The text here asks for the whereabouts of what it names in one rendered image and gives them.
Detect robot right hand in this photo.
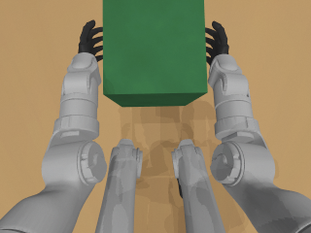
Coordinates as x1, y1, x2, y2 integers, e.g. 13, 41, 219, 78
205, 21, 229, 66

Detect robot right foot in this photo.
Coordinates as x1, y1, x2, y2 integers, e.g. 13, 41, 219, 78
177, 178, 183, 198

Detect robot left upper arm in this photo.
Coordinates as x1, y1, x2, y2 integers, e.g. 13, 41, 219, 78
0, 140, 108, 233

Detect robot left forearm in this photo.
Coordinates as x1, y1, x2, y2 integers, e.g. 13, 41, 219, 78
41, 52, 102, 177

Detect robot right forearm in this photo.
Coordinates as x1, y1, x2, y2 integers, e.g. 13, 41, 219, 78
207, 53, 270, 152

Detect carton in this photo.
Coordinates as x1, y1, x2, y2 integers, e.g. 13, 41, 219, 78
102, 0, 208, 108

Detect robot right upper arm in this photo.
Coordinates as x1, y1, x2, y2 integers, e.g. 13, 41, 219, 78
210, 141, 311, 233

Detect robot left hand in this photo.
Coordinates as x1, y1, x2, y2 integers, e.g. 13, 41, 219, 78
78, 19, 103, 62

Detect left robot thigh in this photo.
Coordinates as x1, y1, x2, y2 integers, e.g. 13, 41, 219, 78
94, 144, 143, 233

